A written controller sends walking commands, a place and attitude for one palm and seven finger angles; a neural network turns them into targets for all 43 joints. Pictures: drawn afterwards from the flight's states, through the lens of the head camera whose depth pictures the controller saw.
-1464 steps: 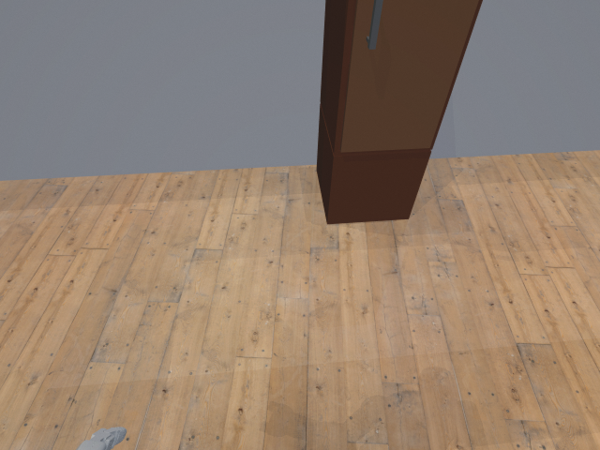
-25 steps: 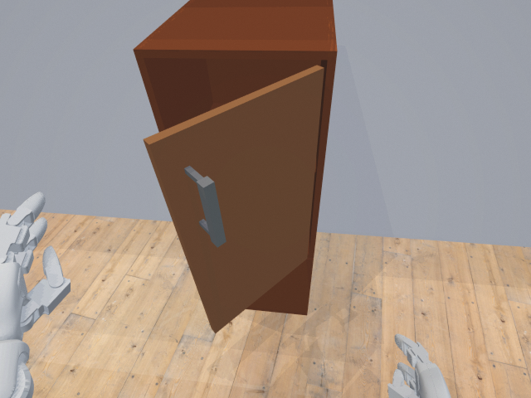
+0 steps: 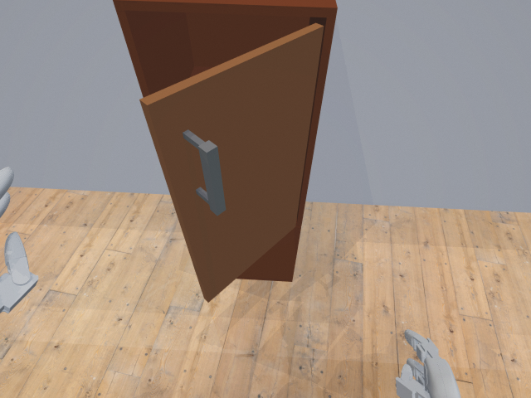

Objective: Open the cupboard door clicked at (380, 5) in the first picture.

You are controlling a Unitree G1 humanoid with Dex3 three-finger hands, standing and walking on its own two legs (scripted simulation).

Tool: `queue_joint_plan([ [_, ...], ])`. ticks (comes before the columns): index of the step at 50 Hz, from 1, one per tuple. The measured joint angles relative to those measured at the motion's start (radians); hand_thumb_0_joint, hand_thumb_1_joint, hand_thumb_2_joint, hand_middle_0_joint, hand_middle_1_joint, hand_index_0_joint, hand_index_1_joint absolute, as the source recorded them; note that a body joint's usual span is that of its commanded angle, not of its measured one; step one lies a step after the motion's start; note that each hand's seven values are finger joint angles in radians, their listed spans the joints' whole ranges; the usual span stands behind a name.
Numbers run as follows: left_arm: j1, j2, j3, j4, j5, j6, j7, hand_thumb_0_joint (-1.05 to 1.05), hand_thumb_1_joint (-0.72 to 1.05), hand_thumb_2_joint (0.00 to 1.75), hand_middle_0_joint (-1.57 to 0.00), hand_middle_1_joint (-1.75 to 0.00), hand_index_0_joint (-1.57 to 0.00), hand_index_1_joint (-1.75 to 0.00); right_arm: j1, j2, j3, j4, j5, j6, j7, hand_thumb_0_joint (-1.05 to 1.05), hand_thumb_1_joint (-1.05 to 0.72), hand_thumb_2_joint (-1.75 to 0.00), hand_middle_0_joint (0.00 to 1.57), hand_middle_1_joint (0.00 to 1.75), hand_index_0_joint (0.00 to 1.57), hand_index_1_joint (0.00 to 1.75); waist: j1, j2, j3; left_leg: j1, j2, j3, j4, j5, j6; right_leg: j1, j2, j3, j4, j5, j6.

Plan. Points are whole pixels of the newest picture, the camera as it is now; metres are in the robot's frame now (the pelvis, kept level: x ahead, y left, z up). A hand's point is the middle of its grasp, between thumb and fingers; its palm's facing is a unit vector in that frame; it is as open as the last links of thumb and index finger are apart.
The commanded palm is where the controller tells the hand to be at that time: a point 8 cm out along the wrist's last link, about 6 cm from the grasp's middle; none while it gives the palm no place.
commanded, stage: step back with the hand held close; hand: left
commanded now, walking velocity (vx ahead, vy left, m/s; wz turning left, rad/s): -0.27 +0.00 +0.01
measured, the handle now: (205, 174) +0.40 +0.13 +0.12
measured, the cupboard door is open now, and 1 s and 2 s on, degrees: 48 48 48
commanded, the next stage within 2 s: stop stepping back and stand still in 0.70 s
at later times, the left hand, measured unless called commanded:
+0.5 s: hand out of the picture +0.13 +0.28 +0.19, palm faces +0.48 -0.73 -0.48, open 7.4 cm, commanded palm +0.07 +0.31 +0.18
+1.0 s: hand out of the picture +0.03 +0.21 +0.16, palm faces +0.38 -0.76 -0.52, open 7.4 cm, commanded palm -0.03 +0.24 +0.18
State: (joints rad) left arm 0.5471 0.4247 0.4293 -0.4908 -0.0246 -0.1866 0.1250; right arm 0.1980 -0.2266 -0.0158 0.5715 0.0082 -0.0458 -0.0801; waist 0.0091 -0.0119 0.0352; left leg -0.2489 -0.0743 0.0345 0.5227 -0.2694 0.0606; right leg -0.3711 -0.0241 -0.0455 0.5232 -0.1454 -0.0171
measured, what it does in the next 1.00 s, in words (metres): walks backwards: right foot, then left foot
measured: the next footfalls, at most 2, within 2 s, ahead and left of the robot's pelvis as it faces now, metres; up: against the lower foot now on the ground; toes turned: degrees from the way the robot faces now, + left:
right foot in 0.72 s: -0.19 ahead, -0.13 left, +0.00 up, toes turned -3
left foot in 1.00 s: -0.19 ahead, +0.08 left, +0.00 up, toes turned +4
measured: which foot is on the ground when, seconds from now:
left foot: down 0.00-0.74, up 0.76-0.98, down 1.00-1.00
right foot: down 0.00-0.32, up 0.34-0.70, down 0.72-1.00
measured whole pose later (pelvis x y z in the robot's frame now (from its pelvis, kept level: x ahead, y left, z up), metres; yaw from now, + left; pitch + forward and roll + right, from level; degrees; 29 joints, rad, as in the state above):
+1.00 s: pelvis -0.17 -0.05 +0.00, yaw +0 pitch +4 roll +1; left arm 0.59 0.42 0.43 -0.49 -0.05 -0.17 0.15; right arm 0.18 -0.27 -0.01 0.59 0.02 -0.07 -0.09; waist -0.02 -0.01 -0.03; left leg -0.30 -0.02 0.07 0.56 -0.23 0.01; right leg -0.24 0.03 -0.06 0.50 -0.34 -0.05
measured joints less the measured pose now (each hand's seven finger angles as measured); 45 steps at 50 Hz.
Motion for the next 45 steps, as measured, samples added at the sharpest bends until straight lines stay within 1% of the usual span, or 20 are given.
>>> queue_joint_plan([
  [7,-0.041,-0.03,0.011,0.003,0.022,-0.017,0.003,0.02,0.89,0.9,-0.21,-0.3,-0.21,-0.3,-0.005,0.012,0.014,-0.033,-0.002,-0.005,0.011,0.02,-0.91,-0.9,0.2,0.3,0.21,0.3,0.003,-0.001,0.002,-0.062,-0.001,0.012,0.099,-0.027,0.006,-0.058,-0.003,0.008,0.087,-0.018,-0.002],
  [9,-0.053,-0.04,0.003,0.004,0.026,-0.021,0.003,0.02,0.89,0.9,-0.21,-0.3,-0.21,-0.3,-0.005,0.011,0.014,-0.036,-0.001,-0.004,0.015,0.02,-0.91,-0.9,0.2,0.3,0.21,0.3,-0.003,0.006,0.002,-0.094,0.008,0.005,0.138,-0.049,0.003,-0.072,0.002,-0.003,0.09,-0.012,-0.007],
  [13,-0.066,-0.036,-0.013,-0.03,0.018,-0.031,0.012,0.02,0.89,0.9,-0.21,-0.3,-0.21,-0.3,-0.01,0.009,0.012,-0.024,0.0,0.0,0.022,0.02,-0.91,-0.9,0.2,0.3,0.21,0.3,-0.023,-0.003,0.017,-0.164,0.03,-0.022,0.24,-0.164,-0.021,-0.098,0.006,-0.037,0.08,0.013,-0.013],
  [14,-0.064,-0.028,-0.013,-0.046,0.016,-0.034,0.014,0.02,0.89,0.9,-0.21,-0.3,-0.21,-0.3,-0.011,0.01,0.013,-0.019,0.0,0.002,0.021,0.02,-0.91,-0.9,0.2,0.3,0.21,0.3,-0.029,-0.014,0.024,-0.17,0.037,-0.021,0.239,-0.159,-0.024,-0.105,0.003,-0.042,0.083,0.018,-0.013],
  [16,-0.047,-0.009,-0.003,-0.078,0.01,-0.039,0.017,0.02,0.89,0.9,-0.21,-0.3,-0.21,-0.3,-0.008,0.014,0.017,-0.017,-0.004,0.008,0.016,0.02,-0.91,-0.9,0.2,0.3,0.21,0.3,-0.034,-0.046,0.039,-0.168,0.037,-0.003,0.207,-0.045,-0.02,-0.119,-0.01,-0.039,0.106,0.006,-0.006],
  [17,-0.033,-0.005,0.002,-0.088,0.011,-0.042,0.018,0.02,0.89,0.9,-0.21,-0.3,-0.21,-0.31,-0.002,0.015,0.017,-0.019,-0.008,0.006,0.012,0.02,-0.91,-0.9,0.2,0.3,0.21,0.3,-0.033,-0.047,0.043,-0.168,0.039,0.0,0.201,-0.009,-0.01,-0.133,-0.006,-0.031,0.144,-0.056,0.004],
  [19,-0.009,-0.002,0.015,-0.097,0.029,-0.044,0.025,0.02,0.89,0.9,-0.21,-0.3,-0.21,-0.31,0.016,0.023,0.007,-0.013,-0.022,-0.013,0.002,0.02,-0.91,-0.9,0.2,0.3,0.21,0.3,-0.032,-0.028,0.041,-0.167,0.051,-0.011,0.187,-0.005,0.001,-0.167,0.031,0.014,0.35,-0.176,0.019],
  [20,-0.002,0.001,0.023,-0.098,0.034,-0.045,0.027,0.02,0.89,0.9,-0.21,-0.3,-0.21,-0.31,0.027,0.031,0.003,-0.005,-0.023,-0.024,0.001,0.02,-0.91,-0.9,0.2,0.3,0.21,0.3,-0.032,-0.016,0.033,-0.164,0.057,-0.021,0.167,0.001,0.002,-0.17,0.048,0.029,0.451,-0.208,0.023],
  [22,0.007,0.011,0.045,-0.105,0.03,-0.048,0.033,0.02,0.89,0.9,-0.21,-0.3,-0.21,-0.31,0.047,0.049,0.002,0.016,-0.021,-0.046,0.005,0.02,-0.91,-0.9,0.2,0.3,0.2,0.3,-0.022,-0.003,0.011,-0.157,0.071,-0.034,0.107,0.034,-0.002,-0.137,0.063,0.039,0.543,-0.256,0.03],
  [25,0.009,0.013,0.072,-0.111,0.014,-0.053,0.048,0.02,0.89,0.9,-0.21,-0.3,-0.21,-0.31,0.052,0.074,0.014,0.047,-0.02,-0.079,0.015,0.02,-0.91,-0.9,0.2,0.3,0.21,0.3,0.001,-0.004,-0.021,-0.148,0.093,-0.027,0.006,0.097,-0.012,-0.044,0.053,0.035,0.477,-0.309,0.041],
  [28,-0.026,-0.011,0.052,-0.086,0.0,-0.042,0.048,0.02,0.89,0.9,-0.21,-0.3,-0.21,-0.3,0.026,0.083,0.026,0.059,-0.024,-0.104,0.024,0.02,-0.91,-0.9,0.2,0.3,0.21,0.3,0.009,0.005,-0.03,-0.149,0.113,-0.017,-0.076,0.158,-0.021,0.049,0.045,0.031,0.336,-0.334,0.044],
  [31,-0.066,-0.026,0.01,-0.057,-0.013,-0.016,0.034,0.02,0.89,0.9,-0.2,-0.3,-0.21,-0.3,-0.021,0.082,0.034,0.055,-0.027,-0.118,0.034,0.02,-0.9,-0.9,0.2,0.3,0.21,0.3,0.001,0.013,-0.02,-0.162,0.122,-0.007,-0.139,0.219,-0.031,0.115,0.045,0.033,0.204,-0.32,0.04],
  [35,-0.043,0.021,-0.004,-0.073,-0.037,0.004,0.001,0.02,0.89,0.9,-0.2,-0.3,-0.2,-0.3,-0.085,0.081,0.04,0.019,-0.027,-0.106,0.048,0.02,-0.9,-0.9,0.2,0.3,0.21,0.3,-0.017,-0.009,-0.001,-0.198,0.116,0.016,-0.183,0.289,-0.051,0.182,0.047,0.019,0.009,-0.22,0.026],
  [36,-0.024,0.042,0.005,-0.089,-0.044,0.002,-0.008,0.02,0.89,0.9,-0.2,-0.3,-0.21,-0.3,-0.098,0.079,0.041,0.006,-0.025,-0.098,0.051,0.02,-0.9,-0.9,0.2,0.3,0.21,0.3,-0.018,-0.02,0.004,-0.216,0.113,0.025,-0.175,0.297,-0.058,0.201,0.043,0.015,-0.052,-0.206,0.01],
  [37,-0.006,0.05,0.008,-0.103,-0.047,-0.005,-0.017,0.02,0.89,0.9,-0.2,-0.3,-0.21,-0.3,-0.113,0.068,0.04,-0.001,-0.021,-0.087,0.052,0.02,-0.9,-0.9,0.2,0.3,0.21,0.3,-0.019,-0.006,0.014,-0.237,0.126,0.02,-0.151,0.295,-0.065,0.205,0.056,0.011,-0.075,-0.237,-0.013],
  [38,0.012,0.055,0.006,-0.115,-0.049,-0.013,-0.024,0.02,0.89,0.9,-0.21,-0.3,-0.21,-0.3,-0.122,0.057,0.036,0.001,-0.015,-0.074,0.051,0.02,-0.9,-0.9,0.2,0.3,0.21,0.3,-0.019,0.011,0.022,-0.262,0.134,0.003,-0.091,0.215,-0.072,0.198,0.071,0.006,-0.072,-0.238,-0.027],
  [39,0.035,0.064,0.007,-0.126,-0.049,-0.024,-0.028,0.02,0.89,0.9,-0.21,-0.3,-0.21,-0.3,-0.122,0.048,0.032,0.007,-0.007,-0.061,0.048,0.02,-0.9,-0.9,0.2,0.3,0.21,0.3,-0.014,0.013,0.021,-0.29,0.124,-0.015,0.013,0.095,-0.077,0.188,0.075,0.008,-0.067,-0.226,-0.034],
  [41,0.081,0.083,0.025,-0.14,-0.04,-0.041,-0.03,0.02,0.89,0.9,-0.21,-0.3,-0.21,-0.31,-0.104,0.036,0.025,0.024,0.008,-0.044,0.041,0.02,-0.91,-0.9,0.2,0.3,0.21,0.3,0.001,-0.012,0.002,-0.33,0.078,-0.032,0.227,-0.054,-0.081,0.173,0.06,0.021,-0.069,-0.196,-0.034],
  [43,0.116,0.093,0.056,-0.135,-0.031,-0.042,-0.025,0.02,0.89,0.9,-0.21,-0.3,-0.22,-0.31,-0.08,0.033,0.024,0.031,0.011,-0.027,0.031,0.02,-0.91,-0.9,0.2,0.3,0.21,0.3,0.011,-0.049,-0.021,-0.315,0.053,-0.001,0.313,-0.085,-0.088,0.165,0.042,0.036,-0.076,-0.182,-0.037],
  [45,0.119,0.079,0.065,-0.1,-0.022,-0.035,-0.01,0.01,0.88,0.9,-0.21,-0.3,-0.22,-0.31,-0.058,0.02,0.024,0.028,0.009,-0.019,0.015,0.02,-0.91,-0.9,0.2,0.3,0.21,0.3,0.006,-0.058,-0.04,-0.263,0.047,0.027,0.297,-0.072,-0.084,0.161,0.035,0.035,-0.082,-0.174,-0.044],
])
